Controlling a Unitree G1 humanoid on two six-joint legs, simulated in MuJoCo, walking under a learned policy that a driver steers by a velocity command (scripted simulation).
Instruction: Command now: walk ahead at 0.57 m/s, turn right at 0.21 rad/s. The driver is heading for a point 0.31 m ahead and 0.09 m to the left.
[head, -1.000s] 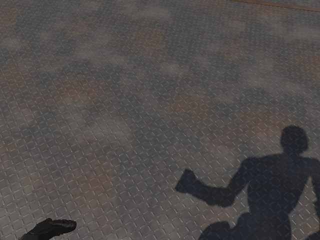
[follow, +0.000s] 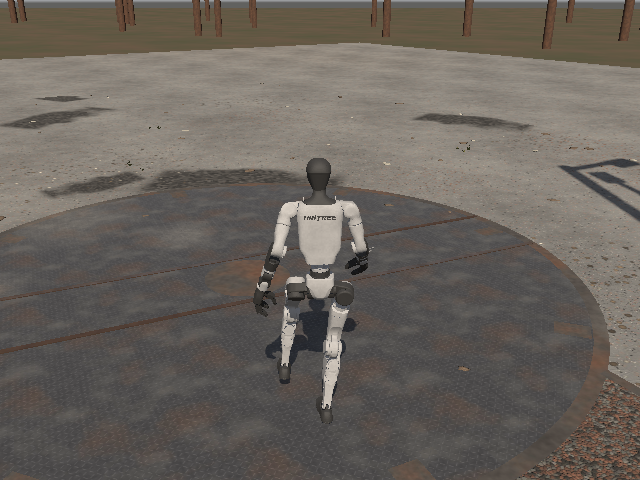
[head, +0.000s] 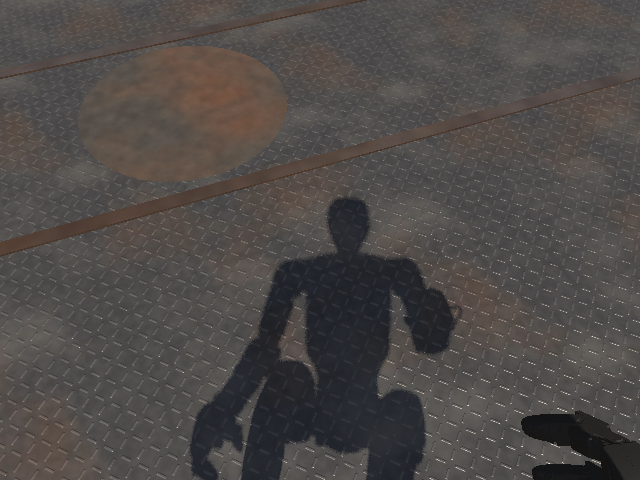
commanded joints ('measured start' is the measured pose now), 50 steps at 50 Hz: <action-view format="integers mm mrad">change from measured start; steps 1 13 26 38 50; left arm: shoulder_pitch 11 -64 -217 -188 -114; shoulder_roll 105 63 27 18 -17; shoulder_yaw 22 -11 -28 -47 -47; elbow -27 -44 5 116 214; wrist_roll -15 47 22 13 17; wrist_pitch -43 43 106 36 51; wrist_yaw -2 21 40 54 62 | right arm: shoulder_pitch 37 275 282 252 232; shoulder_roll -33 -81 -114 -85 -40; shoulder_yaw -6 -50 -64 -54 -37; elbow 4 185 245 329 435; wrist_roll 22 58 27 39 46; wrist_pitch -5 14 79 74 75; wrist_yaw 10 -20 -25 -29 -48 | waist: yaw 4 -42 -82 -100 -72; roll -15 -27 115 -82 -3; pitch -37 -201 -56 -40 -38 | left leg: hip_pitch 347 584 402 603 555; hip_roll -119 97 4 -103 -93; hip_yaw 162 -316 -284 -141 -144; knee -212 -462 -650 -475 -481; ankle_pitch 325 607 -349 -74 -35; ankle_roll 58 300 173 109 108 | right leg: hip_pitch -172 -377 -281 -250 -134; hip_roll -190 -172 -202 -296 -286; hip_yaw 41 -10 -78 61 36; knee -110 897 398 -66 -19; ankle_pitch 857 -88 -63 54 174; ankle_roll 18 179 181 112 101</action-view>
